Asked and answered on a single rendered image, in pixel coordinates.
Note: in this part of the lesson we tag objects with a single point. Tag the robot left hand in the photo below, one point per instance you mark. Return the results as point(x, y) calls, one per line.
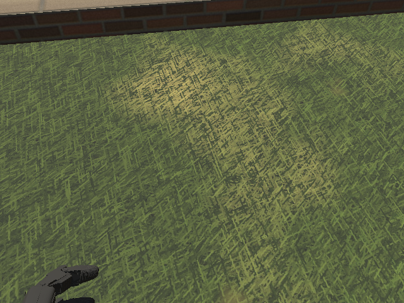
point(58, 281)

